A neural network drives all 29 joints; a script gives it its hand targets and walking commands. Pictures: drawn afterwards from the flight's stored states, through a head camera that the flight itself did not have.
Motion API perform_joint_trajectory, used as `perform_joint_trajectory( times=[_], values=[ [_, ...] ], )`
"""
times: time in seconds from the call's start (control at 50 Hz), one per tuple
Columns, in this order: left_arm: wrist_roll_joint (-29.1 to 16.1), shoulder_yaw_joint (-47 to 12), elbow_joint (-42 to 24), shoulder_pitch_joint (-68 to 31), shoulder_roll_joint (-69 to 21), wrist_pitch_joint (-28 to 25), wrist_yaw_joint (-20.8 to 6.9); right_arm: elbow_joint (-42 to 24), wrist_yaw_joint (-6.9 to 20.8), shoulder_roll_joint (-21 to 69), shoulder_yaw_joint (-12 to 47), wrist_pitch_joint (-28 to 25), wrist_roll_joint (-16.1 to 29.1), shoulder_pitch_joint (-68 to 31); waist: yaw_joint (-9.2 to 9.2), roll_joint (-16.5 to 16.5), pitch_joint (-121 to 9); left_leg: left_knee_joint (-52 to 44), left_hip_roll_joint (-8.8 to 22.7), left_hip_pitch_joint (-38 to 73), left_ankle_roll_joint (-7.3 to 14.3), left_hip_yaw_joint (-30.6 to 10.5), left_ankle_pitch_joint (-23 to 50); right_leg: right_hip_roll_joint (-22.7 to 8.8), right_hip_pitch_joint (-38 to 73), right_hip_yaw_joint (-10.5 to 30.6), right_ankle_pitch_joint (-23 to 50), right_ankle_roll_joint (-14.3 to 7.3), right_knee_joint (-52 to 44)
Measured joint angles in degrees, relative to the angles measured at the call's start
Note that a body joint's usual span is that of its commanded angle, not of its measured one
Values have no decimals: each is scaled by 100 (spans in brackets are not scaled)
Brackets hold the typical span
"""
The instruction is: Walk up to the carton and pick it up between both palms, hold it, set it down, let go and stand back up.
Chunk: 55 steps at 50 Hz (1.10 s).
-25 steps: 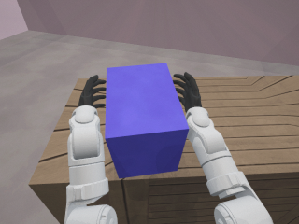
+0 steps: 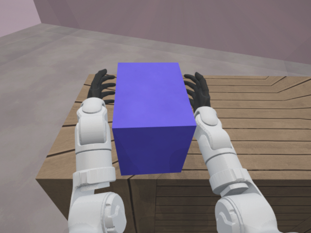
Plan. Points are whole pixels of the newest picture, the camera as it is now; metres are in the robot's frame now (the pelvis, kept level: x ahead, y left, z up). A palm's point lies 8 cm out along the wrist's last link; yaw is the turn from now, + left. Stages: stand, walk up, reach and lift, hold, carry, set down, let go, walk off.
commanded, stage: hold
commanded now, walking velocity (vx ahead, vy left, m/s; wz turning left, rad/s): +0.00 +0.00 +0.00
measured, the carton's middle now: (150, 118) +0.38 +0.01 +0.13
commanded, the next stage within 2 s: none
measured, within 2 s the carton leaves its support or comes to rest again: neither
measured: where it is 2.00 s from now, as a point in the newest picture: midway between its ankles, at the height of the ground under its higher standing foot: outside the picture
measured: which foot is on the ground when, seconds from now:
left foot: down 0.00-1.00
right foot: down 0.00-1.00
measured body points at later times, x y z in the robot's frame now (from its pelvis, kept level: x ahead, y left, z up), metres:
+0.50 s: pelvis +0.02 +0.01 +0.00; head -0.04 +0.04 +0.45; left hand +0.38 +0.15 +0.21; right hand +0.37 -0.11 +0.20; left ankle +0.03 +0.13 -0.74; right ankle +0.06 -0.13 -0.74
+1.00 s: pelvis +0.01 +0.00 +0.00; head -0.04 +0.03 +0.45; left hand +0.39 +0.15 +0.20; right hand +0.39 -0.10 +0.19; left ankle +0.03 +0.13 -0.74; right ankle +0.06 -0.13 -0.74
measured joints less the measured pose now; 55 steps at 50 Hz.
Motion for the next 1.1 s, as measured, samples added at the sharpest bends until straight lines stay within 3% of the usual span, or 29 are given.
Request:
perform_joint_trajectory(
  times=[0.16,0.36,0.52,0.62,0.76,1.0,1.1],
  values=[
    [0,-31,-37,10,-1,-132,2,-162,-97,-138,234,14,10,-2,-2,0,-55,0,-1,-31,0,1,-136,0,-2,-4,-112,-4,-57],
    [1,-509,-1267,833,-2,99,27,-984,-291,-403,1050,142,503,430,-204,0,-348,1,-8,-31,0,1,-163,0,145,-5,17,1,-368],
    [1,-535,-1284,913,0,458,-20,-969,-251,-279,951,377,502,592,-260,-9,-214,1,-19,45,0,0,-99,-11,242,-5,128,36,-414],
    [0,-535,-1227,701,0,438,-10,-906,-105,-114,605,181,432,567,-252,-9,-120,0,-15,48,0,-1,-6,-11,191,-6,151,30,-298],
    [1,-282,-360,70,1,223,24,-480,3,-47,84,167,79,186,-204,-9,-90,0,-4,47,0,0,12,-11,78,-16,-42,29,-37],
    [1,-20,-33,22,0,68,0,-37,-7,-9,23,56,43,15,81,-9,-56,-17,2,12,0,0,-42,-10,23,-29,-55,2,-10],
    [1,-25,-33,21,0,-60,-1,-99,-66,-52,105,-10,43,14,66,-10,-103,-17,1,-21,0,0,-122,-10,23,-31,-104,-2,-77]
  ],
)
